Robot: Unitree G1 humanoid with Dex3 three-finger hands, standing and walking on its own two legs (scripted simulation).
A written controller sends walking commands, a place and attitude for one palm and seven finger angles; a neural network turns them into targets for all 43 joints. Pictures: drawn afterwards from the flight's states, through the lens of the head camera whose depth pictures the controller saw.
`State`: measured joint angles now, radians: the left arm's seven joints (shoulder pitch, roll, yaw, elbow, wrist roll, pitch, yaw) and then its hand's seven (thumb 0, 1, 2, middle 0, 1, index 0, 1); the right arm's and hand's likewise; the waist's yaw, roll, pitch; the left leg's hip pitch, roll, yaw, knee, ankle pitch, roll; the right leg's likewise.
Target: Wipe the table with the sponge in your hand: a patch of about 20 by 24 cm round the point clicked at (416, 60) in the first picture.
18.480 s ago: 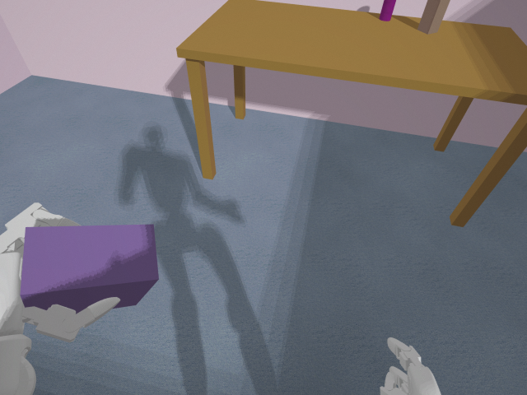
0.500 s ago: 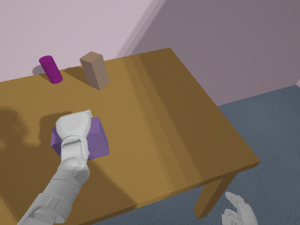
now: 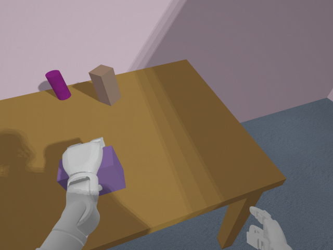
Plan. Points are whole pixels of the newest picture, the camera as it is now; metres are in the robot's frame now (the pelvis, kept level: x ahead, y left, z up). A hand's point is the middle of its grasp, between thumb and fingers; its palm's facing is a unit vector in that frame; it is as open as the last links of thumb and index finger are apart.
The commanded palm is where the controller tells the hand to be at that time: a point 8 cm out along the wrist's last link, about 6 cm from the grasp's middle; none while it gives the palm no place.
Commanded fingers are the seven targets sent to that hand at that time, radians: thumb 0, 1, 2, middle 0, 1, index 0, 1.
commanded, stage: wipe back along the middle lane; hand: left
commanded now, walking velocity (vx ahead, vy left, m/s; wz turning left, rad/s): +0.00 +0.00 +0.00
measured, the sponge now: (97, 178) +0.29 +0.24 +0.00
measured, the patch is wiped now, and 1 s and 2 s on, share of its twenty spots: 0.65 0.75 0.85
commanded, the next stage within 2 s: slide across to the third lane in 1.06 s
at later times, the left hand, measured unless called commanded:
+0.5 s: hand (94, 185) +0.25 +0.21 +0.05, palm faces +0.04 -0.05 -1.00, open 10.2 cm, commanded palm +0.20 +0.19 +0.07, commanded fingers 0.00 0.10 1.30 -1.20 -1.60 -1.20 -1.60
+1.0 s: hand (93, 186) +0.25 +0.21 +0.04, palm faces +0.03 -0.07 -1.00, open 10.2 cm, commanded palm +0.20 +0.19 +0.07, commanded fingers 0.00 0.10 1.30 -1.20 -1.60 -1.20 -1.60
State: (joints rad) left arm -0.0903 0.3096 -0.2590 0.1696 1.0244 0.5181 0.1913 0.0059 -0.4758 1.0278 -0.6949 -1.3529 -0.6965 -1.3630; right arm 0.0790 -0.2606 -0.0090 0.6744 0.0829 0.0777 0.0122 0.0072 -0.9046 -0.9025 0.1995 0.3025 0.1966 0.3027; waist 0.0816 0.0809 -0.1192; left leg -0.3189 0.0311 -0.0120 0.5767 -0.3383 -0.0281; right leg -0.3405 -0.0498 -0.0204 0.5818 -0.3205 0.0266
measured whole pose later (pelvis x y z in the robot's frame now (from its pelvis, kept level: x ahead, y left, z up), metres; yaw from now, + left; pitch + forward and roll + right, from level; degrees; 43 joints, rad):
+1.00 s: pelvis -0.02 -0.01 +0.00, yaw -1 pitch +2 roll +0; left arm 0.03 0.29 -0.27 0.05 1.04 0.53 0.18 0.00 -0.47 1.03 -0.69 -1.36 -0.69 -1.36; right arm 0.06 -0.25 0.00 0.68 0.08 0.05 0.01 0.01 -0.90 -0.90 0.20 0.30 0.20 0.30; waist 0.10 0.08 -0.11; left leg -0.29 0.04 -0.01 0.58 -0.32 -0.04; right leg -0.33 -0.04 -0.01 0.61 -0.31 0.01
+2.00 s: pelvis -0.04 -0.02 +0.00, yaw +1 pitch +0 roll +1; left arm -0.27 0.18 -0.47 0.37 1.00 0.57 0.21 -0.01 -0.50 1.04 -0.71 -1.36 -0.72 -1.34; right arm 0.02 -0.23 -0.02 0.75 0.09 0.04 0.03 0.01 -0.90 -0.90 0.20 0.30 0.17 0.29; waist 0.12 0.09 -0.10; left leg -0.28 0.03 -0.04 0.55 -0.28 -0.04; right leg -0.32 -0.05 -0.04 0.60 -0.29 0.00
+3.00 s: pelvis -0.03 -0.01 +0.00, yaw +0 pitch +0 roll +1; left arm -0.22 0.16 -0.47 0.32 1.02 0.61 0.20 -0.01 -0.50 1.04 -0.71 -1.36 -0.72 -1.34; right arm 0.00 -0.23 -0.01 0.73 0.08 0.11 0.06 0.01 -0.91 -0.90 0.20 0.30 0.19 0.30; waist 0.11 0.07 -0.11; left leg -0.27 0.04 -0.02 0.54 -0.28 -0.04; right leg -0.31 -0.04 -0.02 0.58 -0.28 0.01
